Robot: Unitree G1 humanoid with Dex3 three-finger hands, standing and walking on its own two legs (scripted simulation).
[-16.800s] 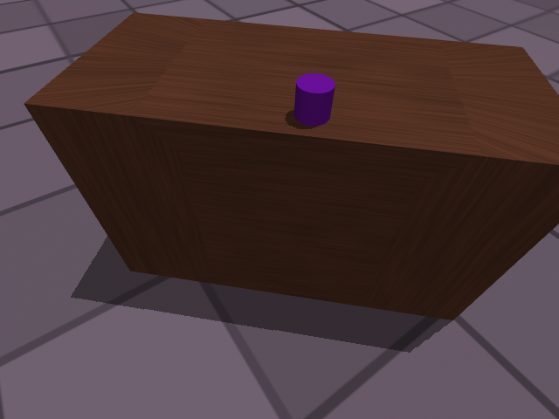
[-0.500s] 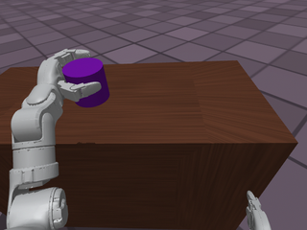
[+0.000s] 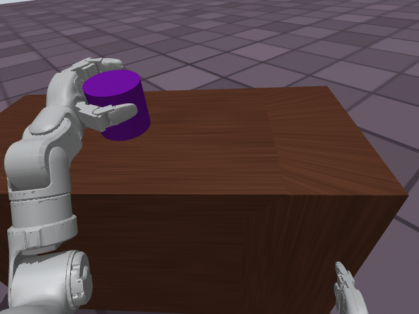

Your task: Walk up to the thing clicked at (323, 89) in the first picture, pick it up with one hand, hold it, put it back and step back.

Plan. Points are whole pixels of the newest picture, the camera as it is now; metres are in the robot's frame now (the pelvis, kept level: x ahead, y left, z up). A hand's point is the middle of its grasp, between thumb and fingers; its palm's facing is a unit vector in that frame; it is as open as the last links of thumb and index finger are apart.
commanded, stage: hold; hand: left
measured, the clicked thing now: (119, 105) +0.35 +0.16 +0.29
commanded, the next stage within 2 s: none
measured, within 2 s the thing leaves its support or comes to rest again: neither
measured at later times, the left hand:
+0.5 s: hand (108, 91) +0.34 +0.16 +0.33, palm faces +0.11 -0.99 +0.00, open 11.8 cm
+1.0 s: hand (109, 90) +0.33 +0.16 +0.33, palm faces +0.11 -0.99 +0.00, open 11.8 cm
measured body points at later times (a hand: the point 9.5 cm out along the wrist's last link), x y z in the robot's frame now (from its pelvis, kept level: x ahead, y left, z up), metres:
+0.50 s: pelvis +0.00 +0.00 +0.00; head -0.07 -0.03 +0.44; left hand +0.32 +0.21 +0.33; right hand +0.17 -0.25 -0.07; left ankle +0.04 +0.11 -0.73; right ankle +0.01 -0.13 -0.73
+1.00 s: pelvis -0.01 +0.00 +0.00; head -0.07 -0.04 +0.44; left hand +0.32 +0.21 +0.33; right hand +0.17 -0.25 -0.07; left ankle +0.04 +0.11 -0.73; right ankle +0.01 -0.13 -0.73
